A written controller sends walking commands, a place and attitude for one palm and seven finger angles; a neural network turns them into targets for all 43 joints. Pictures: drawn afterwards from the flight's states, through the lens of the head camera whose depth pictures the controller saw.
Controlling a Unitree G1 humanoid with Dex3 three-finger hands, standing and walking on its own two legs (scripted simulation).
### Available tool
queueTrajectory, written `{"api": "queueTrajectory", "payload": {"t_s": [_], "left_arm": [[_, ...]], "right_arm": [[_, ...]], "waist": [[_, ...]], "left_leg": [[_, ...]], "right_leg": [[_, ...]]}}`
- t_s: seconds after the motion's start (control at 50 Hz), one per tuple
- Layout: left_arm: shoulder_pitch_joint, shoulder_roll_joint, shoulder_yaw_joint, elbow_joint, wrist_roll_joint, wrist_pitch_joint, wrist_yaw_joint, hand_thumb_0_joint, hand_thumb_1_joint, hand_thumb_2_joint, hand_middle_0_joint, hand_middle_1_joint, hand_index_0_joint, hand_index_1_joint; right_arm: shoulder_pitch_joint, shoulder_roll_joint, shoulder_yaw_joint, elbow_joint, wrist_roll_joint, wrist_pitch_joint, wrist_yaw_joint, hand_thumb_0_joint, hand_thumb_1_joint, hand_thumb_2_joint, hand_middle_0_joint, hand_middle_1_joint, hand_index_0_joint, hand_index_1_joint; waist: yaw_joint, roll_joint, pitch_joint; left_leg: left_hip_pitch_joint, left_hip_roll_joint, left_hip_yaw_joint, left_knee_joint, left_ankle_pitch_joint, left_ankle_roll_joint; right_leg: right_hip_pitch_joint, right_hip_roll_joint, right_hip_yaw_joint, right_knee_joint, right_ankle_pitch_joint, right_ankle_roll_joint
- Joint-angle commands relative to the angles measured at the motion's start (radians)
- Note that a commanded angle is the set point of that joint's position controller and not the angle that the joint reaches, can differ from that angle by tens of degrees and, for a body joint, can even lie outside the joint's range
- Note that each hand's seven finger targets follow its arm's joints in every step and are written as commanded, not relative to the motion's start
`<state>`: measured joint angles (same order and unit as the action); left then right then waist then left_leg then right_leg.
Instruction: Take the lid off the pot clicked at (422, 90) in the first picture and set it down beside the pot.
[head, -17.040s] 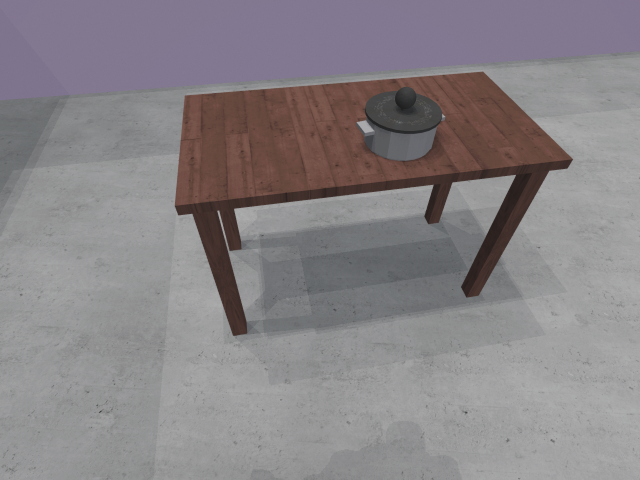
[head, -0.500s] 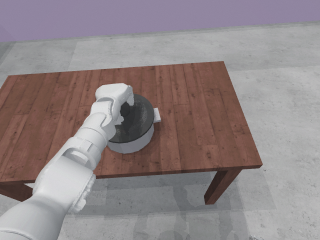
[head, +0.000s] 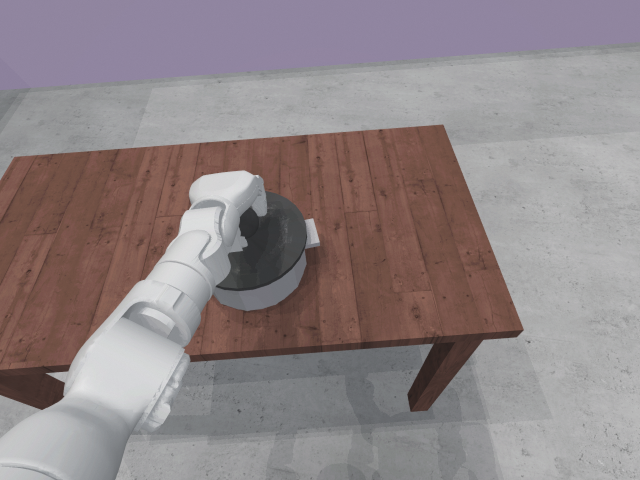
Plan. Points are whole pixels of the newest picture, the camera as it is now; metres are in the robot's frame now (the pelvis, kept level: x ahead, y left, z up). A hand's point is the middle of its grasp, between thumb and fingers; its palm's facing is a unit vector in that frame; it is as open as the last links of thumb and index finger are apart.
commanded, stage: close the fingers and squeeze the knob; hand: left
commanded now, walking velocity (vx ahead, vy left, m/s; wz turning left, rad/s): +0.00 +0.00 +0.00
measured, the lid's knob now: (242, 222) +0.48 +0.10 +0.01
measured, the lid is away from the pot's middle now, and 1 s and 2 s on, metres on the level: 0.00 0.01 0.02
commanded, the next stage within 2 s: lift the lid straight up in 0.38 s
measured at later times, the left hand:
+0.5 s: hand (234, 228) +0.45 +0.11 +0.04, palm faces -0.37 -0.06 -0.93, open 8.2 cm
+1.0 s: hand (233, 215) +0.45 +0.10 +0.07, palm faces -0.33 -0.05 -0.94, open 8.2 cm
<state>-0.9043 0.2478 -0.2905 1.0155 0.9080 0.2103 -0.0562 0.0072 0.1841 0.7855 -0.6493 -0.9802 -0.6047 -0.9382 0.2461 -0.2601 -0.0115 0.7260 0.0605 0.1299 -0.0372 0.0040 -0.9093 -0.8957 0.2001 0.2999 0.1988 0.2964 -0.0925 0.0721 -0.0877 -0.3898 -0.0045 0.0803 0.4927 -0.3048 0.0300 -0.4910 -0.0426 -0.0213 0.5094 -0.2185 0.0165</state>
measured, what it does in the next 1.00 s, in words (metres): stands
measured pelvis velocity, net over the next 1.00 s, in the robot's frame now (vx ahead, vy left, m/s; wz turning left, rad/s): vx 0.00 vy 0.00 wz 0.01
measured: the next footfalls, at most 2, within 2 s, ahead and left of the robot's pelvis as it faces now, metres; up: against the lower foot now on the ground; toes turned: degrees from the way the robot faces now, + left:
none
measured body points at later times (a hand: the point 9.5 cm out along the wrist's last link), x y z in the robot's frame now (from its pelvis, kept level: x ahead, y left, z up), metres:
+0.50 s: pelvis +0.00 +0.00 +0.00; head +0.06 -0.03 +0.45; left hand +0.46 +0.11 +0.09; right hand +0.07 -0.26 -0.15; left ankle -0.05 +0.10 -0.73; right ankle +0.01 -0.13 -0.73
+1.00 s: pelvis +0.00 +0.00 +0.00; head +0.04 -0.04 +0.45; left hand +0.46 +0.10 +0.12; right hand +0.09 -0.26 -0.14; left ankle -0.05 +0.10 -0.73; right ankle +0.01 -0.13 -0.73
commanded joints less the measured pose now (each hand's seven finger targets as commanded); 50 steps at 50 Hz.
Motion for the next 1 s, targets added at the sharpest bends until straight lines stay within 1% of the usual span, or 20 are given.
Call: {"api": "queueTrajectory", "payload": {"t_s": [0.0,0.06,0.12,0.18,0.24,0.32,0.4,0.44,0.5,0.54,0.58,0.6,0.66,0.74,0.78,0.84,0.86,0.9,0.94,0.98], "left_arm": [[-0.511,0.147,0.024,-0.172,0.021,0.006,0.043,0.0,0.394,0.887,-0.747,-1.026,-0.705,-0.993],[-0.523,0.212,0.076,-0.194,0.023,0.002,0.046,0.0,0.424,0.901,-0.759,-1.03,-0.716,-0.998],[-0.513,0.157,0.036,-0.197,0.016,0.003,0.04,0.0,0.455,0.913,-0.772,-1.035,-0.727,-1.005],[-0.496,0.188,0.056,-0.151,0.018,0.009,0.038,0.0,0.486,0.925,-0.786,-1.041,-0.741,-1.011],[-0.528,0.2,0.064,-0.194,0.02,0.001,0.037,0.0,0.519,0.937,-0.8,-1.048,-0.754,-1.018],[-0.532,0.148,0.022,-0.194,0.023,-0.001,0.035,0.0,0.56,0.952,-0.82,-1.058,-0.775,-1.028],[-0.481,0.199,0.07,-0.163,0.018,0.0,0.04,0.0,0.593,0.963,-0.836,-1.063,-0.787,-1.037],[-0.524,0.147,0.03,-0.204,0.015,-0.006,0.036,0.0,0.601,0.966,-0.84,-1.065,-0.79,-1.039],[-0.537,0.185,0.052,-0.232,0.017,-0.009,0.044,0.0,0.608,0.968,-0.843,-1.067,-0.793,-1.04],[-0.554,0.229,0.087,-0.248,0.015,-0.01,0.047,0.0,0.611,0.969,-0.844,-1.067,-0.794,-1.04],[-0.594,0.165,0.026,-0.268,0.014,-0.012,0.046,0.0,0.613,0.97,-0.845,-1.068,-0.795,-1.04],[-0.608,0.201,0.055,-0.293,0.015,-0.016,0.052,0.0,0.613,0.97,-0.845,-1.068,-0.795,-1.04],[-0.612,0.192,0.053,-0.319,0.006,-0.018,0.056,0.0,0.615,0.97,-0.846,-1.068,-0.796,-1.041],[-0.577,0.192,0.058,-0.274,0.009,0.007,0.052,0.0,0.615,0.971,-0.846,-1.069,-0.796,-1.041],[-0.57,0.14,0.015,-0.253,0.008,0.02,0.044,0.0,0.616,0.971,-0.846,-1.069,-0.796,-1.041],[-0.607,0.23,0.078,-0.24,0.005,0.034,0.036,0.0,0.616,0.971,-0.846,-1.069,-0.796,-1.041],[-0.631,0.229,0.071,-0.282,0.003,0.027,0.033,0.0,0.616,0.971,-0.846,-1.069,-0.796,-1.041],[-0.634,0.192,0.033,-0.273,0.013,0.026,0.019,0.0,0.616,0.971,-0.846,-1.069,-0.796,-1.041],[-0.636,0.224,0.063,-0.294,0.013,0.019,0.011,0.0,0.616,0.971,-0.846,-1.069,-0.796,-1.041],[-0.599,0.223,0.065,-0.22,0.01,0.031,0.005,0.0,0.616,0.971,-0.846,-1.069,-0.796,-1.041]], "right_arm": [[0.019,-0.123,-0.035,-0.088,-0.003,-0.024,-0.006,0.0,-0.9,-0.9,0.2,0.3,0.2,0.3],[0.017,-0.126,-0.036,-0.092,-0.007,-0.027,-0.009,0.0,-0.9,-0.9,0.2,0.3,0.2,0.3],[0.012,-0.119,-0.035,-0.095,-0.006,-0.028,-0.008,0.0,-0.9,-0.9,0.2,0.3,0.2,0.3],[0.013,-0.127,-0.031,-0.089,-0.004,-0.022,-0.012,0.0,-0.9,-0.9,0.2,0.3,0.2,0.3],[0.008,-0.124,-0.032,-0.097,-0.003,-0.024,-0.014,0.0,-0.9,-0.9,0.2,0.3,0.2,0.3],[0.013,-0.121,-0.034,-0.09,-0.004,-0.024,-0.011,0.0,-0.9,-0.9,0.2,0.3,0.2,0.3],[0.012,-0.121,-0.031,-0.096,-0.006,-0.025,-0.015,0.0,-0.9,-0.9,0.2,0.3,0.2,0.3],[0.011,-0.118,-0.035,-0.095,-0.004,-0.025,-0.012,0.0,-0.9,-0.9,0.2,0.3,0.2,0.3],[0.012,-0.116,-0.034,-0.094,-0.007,-0.029,-0.011,0.0,-0.9,-0.9,0.2,0.3,0.2,0.3],[0.008,-0.119,-0.034,-0.093,-0.005,-0.031,-0.016,0.0,-0.9,-0.9,0.2,0.3,0.2,0.3],[0.008,-0.111,-0.034,-0.09,-0.001,-0.038,-0.017,0.0,-0.9,-0.9,0.2,0.3,0.2,0.3],[0.01,-0.112,-0.036,-0.088,-0.002,-0.043,-0.017,0.0,-0.9,-0.9,0.2,0.3,0.2,0.3],[0.006,-0.107,-0.035,-0.089,-0.004,-0.055,-0.014,0.0,-0.9,-0.9,0.2,0.3,0.2,0.3],[-0.011,-0.112,-0.032,-0.083,-0.001,-0.054,-0.008,0.0,-0.9,-0.9,0.2,0.3,0.2,0.3],[-0.022,-0.11,-0.032,-0.081,0.0,-0.053,-0.005,0.0,-0.9,-0.9,0.2,0.3,0.2,0.3],[-0.028,-0.122,-0.022,-0.08,0.0,-0.05,-0.014,0.0,-0.9,-0.9,0.2,0.3,0.2,0.3],[-0.03,-0.114,-0.022,-0.092,-0.002,-0.059,-0.016,0.0,-0.9,-0.9,0.2,0.3,0.2,0.3],[-0.032,-0.111,-0.02,-0.093,0.002,-0.061,-0.018,0.0,-0.9,-0.9,0.2,0.3,0.2,0.3],[-0.037,-0.109,-0.022,-0.101,0.001,-0.067,-0.019,0.0,-0.9,-0.9,0.2,0.3,0.2,0.3],[-0.036,-0.115,-0.018,-0.092,0.001,-0.063,-0.022,0.0,-0.9,-0.9,0.2,0.3,0.2,0.3]], "waist": [[-0.02,-0.111,-0.395],[-0.007,-0.101,-0.44],[-0.013,-0.1,-0.436],[-0.018,-0.133,-0.391],[-0.011,-0.105,-0.428],[-0.022,-0.091,-0.414],[-0.005,-0.123,-0.433],[-0.017,-0.113,-0.436],[-0.009,-0.079,-0.457],[-0.006,-0.112,-0.461],[-0.023,-0.079,-0.446],[-0.013,-0.071,-0.467],[-0.006,-0.055,-0.49],[0.002,-0.104,-0.449],[-0.006,-0.11,-0.422],[0.002,-0.133,-0.409],[0.004,-0.098,-0.448],[-0.005,-0.112,-0.428],[0.006,-0.106,-0.454],[0.001,-0.137,-0.405]], "left_leg": [[0.126,-0.01,-0.045,-0.023,0.38,0.027],[0.137,-0.012,-0.046,-0.019,0.396,0.027],[0.143,-0.012,-0.043,-0.016,0.407,0.027],[0.102,-0.013,-0.038,-0.023,0.36,0.028],[0.118,-0.015,-0.042,-0.021,0.384,0.028],[0.147,-0.009,-0.045,-0.016,0.407,0.026],[0.115,-0.016,-0.043,-0.022,0.379,0.029],[0.138,-0.012,-0.046,-0.017,0.418,0.029],[0.159,-0.013,-0.048,-0.019,0.418,0.028],[0.151,-0.012,-0.051,-0.023,0.421,0.031],[0.172,-0.012,-0.048,-0.027,0.407,0.03],[0.192,-0.009,-0.056,-0.028,0.423,0.029],[0.223,-0.009,-0.063,-0.028,0.469,0.026],[0.181,-0.012,-0.059,-0.04,0.437,0.025],[0.182,-0.012,-0.056,-0.044,0.409,0.025],[0.147,-0.017,-0.052,-0.06,0.353,0.029],[0.17,-0.021,-0.051,-0.061,0.357,0.03],[0.174,-0.018,-0.053,-0.061,0.364,0.031],[0.189,-0.018,-0.061,-0.056,0.391,0.03],[0.16,-0.018,-0.053,-0.064,0.352,0.03]], "right_leg": [[0.236,0.039,-0.021,0.007,0.382,-0.048],[0.27,0.036,-0.011,0.012,0.402,-0.049],[0.265,0.035,-0.015,0.01,0.417,-0.047],[0.26,0.036,-0.014,0.003,0.396,-0.045],[0.28,0.033,-0.01,0.008,0.412,-0.049],[0.238,0.037,-0.018,0.009,0.406,-0.049],[0.291,0.034,-0.012,0.008,0.412,-0.047],[0.269,0.036,-0.016,0.008,0.427,-0.048],[0.282,0.035,-0.012,0.007,0.427,-0.047],[0.304,0.035,-0.01,0.002,0.44,-0.047],[0.274,0.036,-0.013,-0.004,0.423,-0.045],[0.282,0.036,-0.013,0.0,0.423,-0.047],[0.292,0.035,-0.015,0.002,0.444,-0.046],[0.307,0.035,-0.016,-0.004,0.439,-0.047],[0.284,0.036,-0.019,-0.008,0.417,-0.045],[0.314,0.031,-0.011,-0.014,0.392,-0.046],[0.331,0.029,-0.005,-0.013,0.402,-0.044],[0.317,0.028,-0.01,-0.017,0.404,-0.044],[0.334,0.028,-0.008,-0.014,0.416,-0.046],[0.32,0.028,-0.011,-0.021,0.395,-0.043]]}}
